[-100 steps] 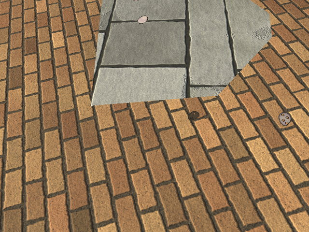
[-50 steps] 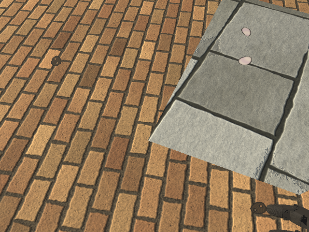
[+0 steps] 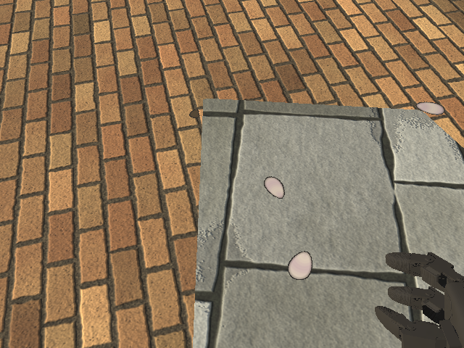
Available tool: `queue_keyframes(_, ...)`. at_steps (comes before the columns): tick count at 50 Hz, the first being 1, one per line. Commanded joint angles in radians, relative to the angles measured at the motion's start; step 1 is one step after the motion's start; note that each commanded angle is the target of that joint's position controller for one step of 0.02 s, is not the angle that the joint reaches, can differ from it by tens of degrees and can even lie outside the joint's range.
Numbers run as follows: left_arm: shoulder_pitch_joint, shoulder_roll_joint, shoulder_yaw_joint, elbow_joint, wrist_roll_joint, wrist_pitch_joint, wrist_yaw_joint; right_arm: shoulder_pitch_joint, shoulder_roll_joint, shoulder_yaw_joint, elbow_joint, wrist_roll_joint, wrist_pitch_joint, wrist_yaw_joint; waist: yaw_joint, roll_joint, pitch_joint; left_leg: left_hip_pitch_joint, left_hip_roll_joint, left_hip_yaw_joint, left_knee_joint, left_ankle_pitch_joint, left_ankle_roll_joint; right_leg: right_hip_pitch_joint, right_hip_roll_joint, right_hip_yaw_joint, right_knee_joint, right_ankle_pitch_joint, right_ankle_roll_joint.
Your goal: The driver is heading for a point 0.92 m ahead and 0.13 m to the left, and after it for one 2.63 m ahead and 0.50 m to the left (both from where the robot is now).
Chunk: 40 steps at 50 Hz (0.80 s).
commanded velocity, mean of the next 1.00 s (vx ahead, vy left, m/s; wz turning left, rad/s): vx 1.00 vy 0.00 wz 0.27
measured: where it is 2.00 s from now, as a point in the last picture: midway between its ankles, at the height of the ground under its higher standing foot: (200, 70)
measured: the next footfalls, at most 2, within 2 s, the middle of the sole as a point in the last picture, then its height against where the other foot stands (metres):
right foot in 0.44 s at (324, 305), level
left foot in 0.92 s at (246, 186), level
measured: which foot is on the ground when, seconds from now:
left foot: down 0.00-0.46, up 0.48-0.90, down 0.92-1.00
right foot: down 0.00-0.00, up 0.02-0.42, down 0.44-0.92, up 0.94-1.00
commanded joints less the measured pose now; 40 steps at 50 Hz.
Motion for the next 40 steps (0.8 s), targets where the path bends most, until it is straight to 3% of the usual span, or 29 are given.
queue_keyframes(1,0.131,-0.012,-0.049,-0.079,-0.044,-0.023,-0.006,0.546,-0.257,-0.106,0.098,0.003,0.006,0.02,-0.208,0.43,-0.489,1.097,0.447,-0.909,-0.193,-0.752,0.339,-0.771,-0.062,-0.092,0.737,0.02,0.053)
queue_keyframes(2,-0.022,0.065,-0.034,-0.094,-0.047,-0.021,0.002,0.498,-0.161,-0.09,0.091,0.006,0.02,0.009,-0.246,0.27,-0.275,0.963,0.392,-0.803,-0.23,-0.765,0.28,-0.874,-0.125,-0.122,0.753,0.089,0.037)
queue_keyframes(3,-0.157,0.087,-0.034,-0.127,-0.023,-0.029,0.0,0.447,-0.138,-0.081,0.105,-0.009,0.033,0.005,-0.246,0.087,-0.136,0.8,0.339,-0.631,-0.236,-0.576,0.243,-0.873,-0.148,-0.156,0.713,0.142,0.034)
queue_keyframes(4,-0.254,0.067,-0.037,-0.158,0.0,-0.041,-0.004,0.431,-0.135,-0.076,0.121,-0.024,0.035,0.011,-0.232,-0.004,-0.039,0.659,0.295,-0.523,-0.253,-0.423,0.239,-0.859,-0.164,-0.167,0.663,0.157,0.03)
queue_keyframes(5,-0.263,0.045,-0.038,-0.172,0.003,-0.045,-0.01,0.405,-0.118,-0.069,0.136,-0.034,0.032,0.015,-0.183,0.023,-0.005,0.562,0.268,-0.45,-0.273,-0.349,0.238,-0.816,-0.195,-0.156,0.602,0.175,0.026)
queue_keyframes(6,-0.243,0.03,-0.04,-0.17,-0.006,-0.04,-0.014,0.38,-0.082,-0.056,0.149,-0.031,0.031,0.021,-0.142,0.061,0.006,0.499,0.245,-0.394,-0.301,-0.321,0.235,-0.777,-0.216,-0.158,0.556,0.177,0.025)
queue_keyframes(7,-0.222,0.015,-0.045,-0.167,-0.011,-0.033,-0.016,0.368,-0.058,-0.047,0.16,-0.018,0.031,0.027,-0.115,0.082,0.014,0.452,0.233,-0.358,-0.323,-0.303,0.237,-0.76,-0.233,-0.167,0.514,0.179,0.026)
queue_keyframes(9,-0.255,0.005,-0.058,-0.186,0.001,-0.03,-0.021,0.356,-0.082,-0.049,0.18,0.005,0.029,0.028,-0.09,0.078,0.069,0.376,0.245,-0.308,-0.367,-0.231,0.257,-0.8,-0.268,-0.183,0.421,0.228,0.047)
queue_keyframes(11,-0.319,0.013,-0.067,-0.214,0.016,-0.037,-0.025,0.359,-0.138,-0.062,0.192,0.005,0.023,0.018,-0.088,0.058,0.099,0.33,0.233,-0.226,-0.41,-0.146,0.251,-0.803,-0.287,-0.2,0.285,0.392,0.063)
queue_keyframes(13,-0.423,0.015,-0.075,-0.241,0.022,-0.049,-0.036,0.402,-0.152,-0.062,0.211,0.01,0.016,0.011,-0.129,0.033,0.118,0.273,0.193,-0.109,-0.465,-0.048,0.217,-0.696,-0.265,-0.262,0.11,0.566,0.067)
queue_keyframes(15,-0.5,0.02,-0.075,-0.262,0.013,-0.058,-0.047,0.462,-0.169,-0.06,0.24,0.02,0.017,0.007,-0.155,0.035,0.136,0.259,0.195,-0.046,-0.526,-0.015,0.203,-0.558,-0.232,-0.288,-0.03,0.697,0.067)
queue_keyframes(17,-0.562,0.034,-0.066,-0.28,0.0,-0.062,-0.055,0.517,-0.175,-0.054,0.272,0.023,0.032,0.006,-0.175,0.053,0.143,0.383,0.213,-0.012,-0.51,0.088,0.19,-0.543,-0.199,-0.313,-0.123,0.694,0.061)
queue_keyframes(19,-0.559,0.073,-0.046,-0.295,-0.002,-0.064,-0.06,0.542,-0.2,-0.051,0.293,0.012,0.054,0.006,-0.148,0.098,0.094,0.537,0.239,0.016,-0.388,0.475,0.161,-0.513,-0.143,-0.356,-0.161,0.584,0.033)
queue_keyframes(20,-0.506,0.102,-0.03,-0.294,-0.005,-0.058,-0.055,0.554,-0.217,-0.051,0.306,0.0,0.065,0.003,-0.106,0.149,0.029,0.6,0.252,0.027,-0.279,0.728,0.145,-0.447,-0.112,-0.379,-0.142,0.509,0.013)
queue_keyframes(21,-0.371,0.139,-0.008,-0.275,-0.008,-0.05,-0.045,0.556,-0.227,-0.049,0.318,-0.011,0.08,0.0,-0.021,0.192,-0.061,0.584,0.254,0.028,-0.091,0.926,0.131,-0.269,-0.09,-0.382,-0.131,0.454,-0.014)
queue_keyframes(22,-0.14,0.171,0.014,-0.225,-0.012,-0.038,-0.028,0.511,-0.236,-0.045,0.31,-0.018,0.088,-0.006,0.115,0.195,-0.165,0.396,0.227,0.041,0.186,0.884,0.098,0.042,-0.141,-0.333,-0.113,0.447,-0.034)
queue_keyframes(23,0.039,0.267,0.036,-0.179,0.017,-0.029,-0.011,0.569,-0.115,-0.016,0.267,-0.035,0.078,-0.008,0.102,-0.027,-0.36,0.045,0.114,0.04,0.607,0.306,0.074,0.459,-0.405,0.02,-0.088,0.196,-0.087)
queue_keyframes(24,0.073,0.271,0.034,-0.165,0.018,-0.043,-0.029,0.672,-0.014,0.023,0.262,0.016,0.048,-0.001,0.04,-0.31,-0.599,-0.147,-0.001,-0.086,0.876,-0.373,0.073,0.611,-0.584,0.542,-0.321,-0.25,-0.195)
queue_keyframes(25,0.051,0.16,0.012,-0.15,0.023,-0.04,-0.023,0.519,-0.143,-0.017,0.248,0.061,0.037,-0.005,0.073,-0.207,-0.416,-0.266,0.06,-0.092,0.935,-0.336,0.084,0.493,-0.527,0.489,-0.414,-0.275,-0.125)
queue_keyframes(26,0.006,0.13,0.004,-0.13,0.022,-0.042,-0.017,0.389,-0.162,-0.026,0.213,0.07,0.034,-0.006,0.069,-0.133,-0.224,-0.322,0.095,-0.053,0.919,-0.281,0.078,0.33,-0.501,0.287,-0.406,-0.097,-0.091)
queue_keyframes(27,-0.04,0.128,0.004,-0.115,0.033,-0.048,-0.02,0.322,-0.135,-0.022,0.202,0.042,0.034,-0.009,0.031,0.002,-0.129,-0.279,0.139,-0.043,0.859,-0.242,0.078,0.161,-0.462,0.145,-0.417,0.112,-0.065)
queue_keyframes(28,-0.097,0.098,-0.002,-0.104,0.049,-0.057,-0.023,0.343,-0.113,-0.027,0.197,0.029,0.047,-0.006,-0.037,-0.034,-0.091,-0.239,0.171,-0.041,0.828,-0.188,0.073,0.03,-0.446,0.079,-0.45,0.146,-0.08)
queue_keyframes(29,-0.143,0.056,-0.01,-0.096,0.055,-0.065,-0.025,0.383,-0.09,-0.027,0.212,0.034,0.071,0.0,-0.084,-0.067,-0.072,-0.166,0.203,-0.053,0.82,-0.171,0.07,-0.075,-0.432,0.022,-0.486,0.167,-0.082)
queue_keyframes(30,-0.181,0.027,-0.013,-0.087,0.041,-0.071,-0.028,0.403,-0.069,-0.029,0.22,0.041,0.096,0.004,-0.11,-0.081,-0.043,-0.139,0.218,-0.054,0.799,-0.182,0.066,-0.135,-0.424,-0.055,-0.521,0.197,-0.076)
queue_keyframes(31,-0.195,-0.005,-0.017,-0.072,0.024,-0.074,-0.035,0.38,-0.054,-0.03,0.229,0.04,0.117,0.004,-0.11,-0.051,0.002,-0.136,0.23,-0.044,0.78,-0.201,0.077,-0.18,-0.384,-0.182,-0.526,0.291,-0.036)
queue_keyframes(32,-0.22,0.044,-0.006,-0.065,0.025,-0.077,-0.033,0.371,-0.034,-0.025,0.203,0.036,0.129,0.005,-0.14,-0.1,0.037,-0.168,0.228,-0.041,0.763,-0.165,0.062,-0.228,-0.418,-0.194,-0.572,0.299,-0.052)
queue_keyframes(35,-0.25,0.051,-0.002,-0.061,0.041,-0.08,-0.014,0.275,-0.061,-0.03,0.176,0.023,0.135,0.007,-0.144,-0.022,0.113,-0.227,0.214,-0.024,0.634,0.024,0.044,-0.256,-0.362,-0.382,-0.607,0.44,-0.028)
queue_keyframes(37,-0.22,0.087,0.004,-0.054,0.037,-0.083,-0.001,0.214,-0.063,-0.028,0.154,0.012,0.125,0.026,-0.123,0.029,0.124,-0.218,0.198,0.039,0.493,0.178,0.061,-0.212,-0.343,-0.465,-0.629,0.479,-0.015)
queue_keyframes(40,-0.171,0.149,0.015,-0.04,0.028,-0.072,0.008,0.105,-0.072,-0.026,0.114,0.017,0.109,0.062,-0.093,0.064,0.149,-0.161,0.157,0.124,0.274,0.285,0.106,-0.092,-0.353,-0.55,-0.638,0.598,0.023)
